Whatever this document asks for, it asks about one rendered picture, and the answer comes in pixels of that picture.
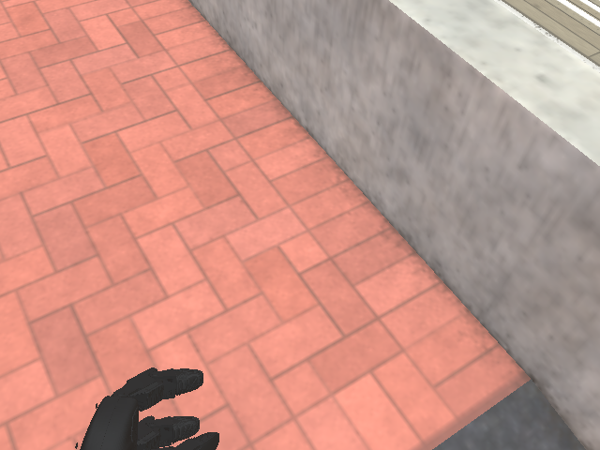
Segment left robot hand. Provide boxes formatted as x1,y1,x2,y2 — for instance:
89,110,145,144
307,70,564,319
75,367,219,450

